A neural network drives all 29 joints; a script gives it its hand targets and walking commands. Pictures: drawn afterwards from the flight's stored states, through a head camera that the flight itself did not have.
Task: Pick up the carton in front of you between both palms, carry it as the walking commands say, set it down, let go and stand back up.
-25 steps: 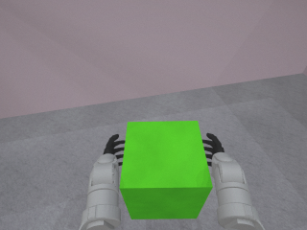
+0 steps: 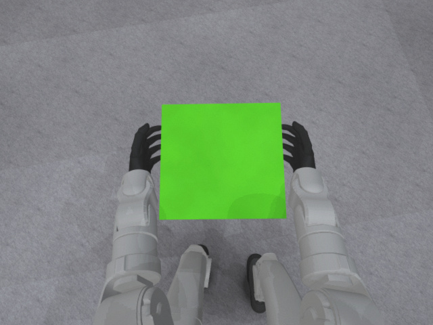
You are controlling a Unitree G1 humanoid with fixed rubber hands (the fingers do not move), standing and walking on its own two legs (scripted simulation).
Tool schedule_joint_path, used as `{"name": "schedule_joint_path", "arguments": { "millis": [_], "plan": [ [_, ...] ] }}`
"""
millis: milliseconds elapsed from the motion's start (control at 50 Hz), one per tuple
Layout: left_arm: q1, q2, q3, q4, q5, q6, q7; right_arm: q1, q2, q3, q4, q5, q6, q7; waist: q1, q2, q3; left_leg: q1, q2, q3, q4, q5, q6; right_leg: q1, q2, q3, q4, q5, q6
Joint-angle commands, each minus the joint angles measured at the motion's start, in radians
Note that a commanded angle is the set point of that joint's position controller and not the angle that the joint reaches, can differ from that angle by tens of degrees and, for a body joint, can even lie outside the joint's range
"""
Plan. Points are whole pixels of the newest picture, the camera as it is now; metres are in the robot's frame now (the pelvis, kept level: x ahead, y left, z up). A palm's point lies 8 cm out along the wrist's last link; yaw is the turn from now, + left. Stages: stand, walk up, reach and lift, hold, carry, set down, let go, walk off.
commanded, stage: set down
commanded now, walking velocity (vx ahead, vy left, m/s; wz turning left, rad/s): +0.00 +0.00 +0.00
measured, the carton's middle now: (221, 169) +0.40 +0.05 -0.16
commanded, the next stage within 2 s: none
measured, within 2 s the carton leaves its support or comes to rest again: rests again in 1.84 s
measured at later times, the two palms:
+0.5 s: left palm (152, 170) +0.40 +0.22 -0.21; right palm (275, 159) +0.44 -0.08 -0.22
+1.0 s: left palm (158, 177) +0.41 +0.24 -0.37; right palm (256, 161) +0.48 -0.05 -0.37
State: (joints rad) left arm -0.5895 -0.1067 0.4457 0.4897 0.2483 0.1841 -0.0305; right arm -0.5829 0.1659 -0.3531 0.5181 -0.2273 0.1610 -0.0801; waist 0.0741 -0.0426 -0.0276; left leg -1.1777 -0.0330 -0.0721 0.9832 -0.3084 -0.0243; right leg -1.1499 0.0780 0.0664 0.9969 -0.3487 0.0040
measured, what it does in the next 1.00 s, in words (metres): lowers itself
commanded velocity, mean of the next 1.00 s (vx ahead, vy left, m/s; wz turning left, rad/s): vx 0.00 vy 0.00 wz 0.00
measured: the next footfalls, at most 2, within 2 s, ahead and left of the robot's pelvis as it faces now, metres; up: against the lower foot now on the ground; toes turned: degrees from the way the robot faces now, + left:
none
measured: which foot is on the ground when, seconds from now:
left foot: down 0.00-1.00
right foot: down 0.00-1.00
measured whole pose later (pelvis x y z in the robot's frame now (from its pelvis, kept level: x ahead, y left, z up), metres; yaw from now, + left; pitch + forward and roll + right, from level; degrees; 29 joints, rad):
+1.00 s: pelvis -0.05 +0.00 -0.25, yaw +0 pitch +46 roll +1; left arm -1.09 0.04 0.58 0.69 0.17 0.26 0.05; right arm -1.26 -0.09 -0.28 0.93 -0.16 0.23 -0.12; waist 0.14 -0.07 0.00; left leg -2.20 -0.09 -0.07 1.88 -0.48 -0.08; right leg -2.19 0.18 0.06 1.91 -0.53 0.05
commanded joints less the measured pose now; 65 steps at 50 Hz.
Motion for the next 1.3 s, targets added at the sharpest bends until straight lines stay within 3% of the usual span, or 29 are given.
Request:
{"name": "schedule_joint_path", "arguments": {
  "millis": [0,80,180,460,780,1120,1180,1220,1280],
  "plan": [
    [-0.505,-0.858,-0.579,0.040,-0.087,0.009,-0.220,-0.554,0.868,0.586,0.032,0.071,-0.001,0.207,0.031,0.014,-0.928,0.398,-0.095,0.064,0.046,0.314,-0.004,0.266,0.077,-0.020,0.010,0.249,0.028],
    [-0.565,-0.883,-0.537,0.087,-0.078,0.071,-0.227,-0.617,0.868,0.524,0.096,0.057,0.057,0.237,0.030,0.011,-0.875,0.285,-0.097,0.072,0.093,0.174,-0.006,0.097,0.088,-0.044,0.068,0.089,0.016],
    [-0.632,-0.893,-0.498,0.136,-0.076,0.103,-0.215,-0.694,0.856,0.460,0.168,0.053,0.083,0.252,0.037,0.014,-0.896,0.194,-0.098,0.077,0.174,0.144,-0.013,-0.073,0.100,-0.064,0.162,0.036,0.012],
    [-0.813,-0.819,-0.476,0.151,-0.137,0.071,-0.148,-0.881,0.784,0.443,0.246,0.105,0.043,0.192,0.077,-0.006,-1.079,-0.030,-0.111,0.105,0.423,0.165,-0.036,-0.302,0.131,-0.087,0.424,0.025,0.025],
    [-1.024,-0.692,-0.385,0.184,-0.176,0.068,-0.155,-1.103,0.687,0.422,0.323,0.137,0.038,0.130,0.126,-0.063,-1.094,-0.305,-0.102,0.151,0.657,0.110,-0.046,-0.417,0.136,-0.098,0.645,-0.012,0.024],
    [-1.220,-0.558,-0.351,0.185,-0.233,0.045,-0.162,-1.296,0.558,0.451,0.406,0.205,0.024,0.121,0.169,-0.090,-1.072,-0.452,-0.077,0.177,0.862,0.124,-0.055,-0.532,0.123,-0.111,0.870,0.001,0.017],
    [-1.259,-0.550,-0.382,0.159,-0.263,0.035,-0.158,-1.328,0.554,0.482,0.393,0.238,0.015,0.124,0.175,-0.087,-1.110,-0.425,-0.074,0.179,0.896,0.161,-0.058,-0.531,0.121,-0.117,0.912,0.029,0.015],
    [-1.304,-0.555,-0.398,0.121,-0.291,0.030,-0.160,-1.349,0.564,0.502,0.371,0.252,0.014,0.127,0.189,-0.115,-1.119,-0.463,-0.076,0.176,0.905,0.185,-0.057,-0.519,0.116,-0.120,0.935,0.047,0.012],
    [-1.275,-0.556,-0.414,0.142,-0.299,0.025,-0.161,-1.338,0.595,0.528,0.347,0.269,0.006,0.132,0.183,-0.119,-1.070,-0.431,-0.081,0.168,0.930,0.237,-0.050,-0.576,0.122,-0.122,0.954,0.078,0.015]
  ]
}}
